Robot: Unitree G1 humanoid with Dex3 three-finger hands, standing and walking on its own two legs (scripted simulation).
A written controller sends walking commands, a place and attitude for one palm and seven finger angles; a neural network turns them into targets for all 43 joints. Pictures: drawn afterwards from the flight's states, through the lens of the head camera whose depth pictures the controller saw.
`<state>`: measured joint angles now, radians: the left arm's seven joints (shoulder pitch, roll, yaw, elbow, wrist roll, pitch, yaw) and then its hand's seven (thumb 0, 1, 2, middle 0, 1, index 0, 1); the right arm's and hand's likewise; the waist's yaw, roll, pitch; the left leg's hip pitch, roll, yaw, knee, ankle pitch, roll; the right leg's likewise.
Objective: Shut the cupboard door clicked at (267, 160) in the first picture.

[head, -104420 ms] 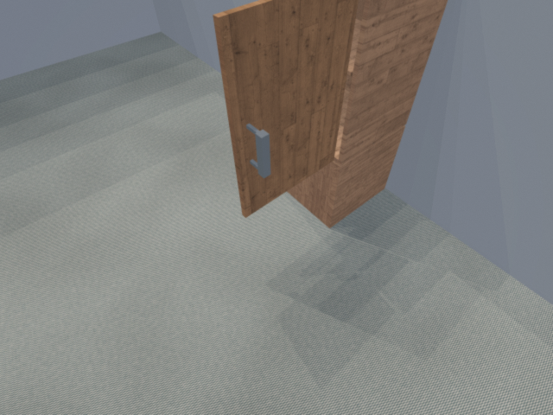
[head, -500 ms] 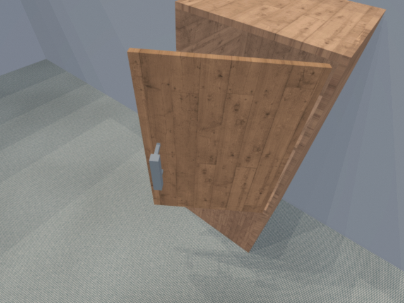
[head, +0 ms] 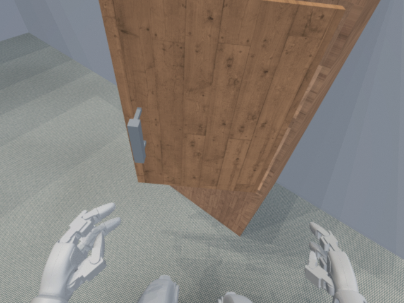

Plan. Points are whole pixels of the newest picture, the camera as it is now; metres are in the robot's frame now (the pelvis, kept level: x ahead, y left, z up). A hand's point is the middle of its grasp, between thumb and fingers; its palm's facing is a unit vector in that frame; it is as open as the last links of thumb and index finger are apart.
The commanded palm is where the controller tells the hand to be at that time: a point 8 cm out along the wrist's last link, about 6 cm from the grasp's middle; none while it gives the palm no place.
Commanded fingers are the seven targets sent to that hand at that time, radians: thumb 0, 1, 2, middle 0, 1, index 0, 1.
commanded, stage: raise the hand and make a fist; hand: left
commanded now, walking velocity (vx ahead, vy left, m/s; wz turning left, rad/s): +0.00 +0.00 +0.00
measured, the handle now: (139, 135) +0.49 +0.19 +0.01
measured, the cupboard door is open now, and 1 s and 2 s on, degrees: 34 34 34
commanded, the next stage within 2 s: bring the fist close to the handle in 1.54 s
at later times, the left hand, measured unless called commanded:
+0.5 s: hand (98, 248) +0.21 +0.20 +0.02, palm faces +0.04 -1.00 -0.03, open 4.0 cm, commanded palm +0.18 +0.24 +0.02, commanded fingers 0.00 0.90 0.90 -1.01 -1.18 -1.01 -1.18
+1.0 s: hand (100, 251) +0.21 +0.20 +0.01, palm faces -0.02 -1.00 -0.02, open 3.1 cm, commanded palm +0.20 +0.25 +0.02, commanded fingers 0.00 0.90 0.90 -1.30 -1.50 -1.30 -1.50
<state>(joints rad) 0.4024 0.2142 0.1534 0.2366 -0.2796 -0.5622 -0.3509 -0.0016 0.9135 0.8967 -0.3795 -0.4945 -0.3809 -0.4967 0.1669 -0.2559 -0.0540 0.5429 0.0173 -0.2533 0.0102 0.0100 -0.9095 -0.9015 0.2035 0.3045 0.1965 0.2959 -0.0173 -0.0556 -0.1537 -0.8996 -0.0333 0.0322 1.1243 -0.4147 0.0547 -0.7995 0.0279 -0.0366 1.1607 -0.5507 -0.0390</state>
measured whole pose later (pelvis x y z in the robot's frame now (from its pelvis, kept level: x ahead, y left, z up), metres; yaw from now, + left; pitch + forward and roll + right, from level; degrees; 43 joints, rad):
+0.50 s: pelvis +0.02 +0.00 -0.03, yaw -1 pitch +18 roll -3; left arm 0.52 0.23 0.21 -0.09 -0.34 -0.36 -0.30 0.02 0.91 0.90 -0.83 -0.99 -0.83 -0.99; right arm 0.24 -0.18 -0.02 0.55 0.03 -0.16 -0.05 0.01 -0.91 -0.90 0.21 0.31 0.20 0.30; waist 0.03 0.04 -0.18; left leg -1.11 0.00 0.00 1.29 -0.51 0.04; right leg -0.98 0.06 -0.07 1.28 -0.62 -0.05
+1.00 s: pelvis +0.01 +0.02 -0.03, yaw +0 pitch +18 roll -5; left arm 0.43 0.24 0.10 0.00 -0.26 -0.41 -0.24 0.01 0.91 0.90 -1.26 -1.45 -1.26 -1.46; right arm 0.20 -0.22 0.04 0.47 0.03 -0.15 -0.05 0.01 -0.91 -0.90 0.21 0.30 0.20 0.30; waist 0.02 0.05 -0.19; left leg -1.11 -0.02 -0.01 1.29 -0.48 0.07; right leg -0.97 0.05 -0.09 1.25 -0.59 -0.02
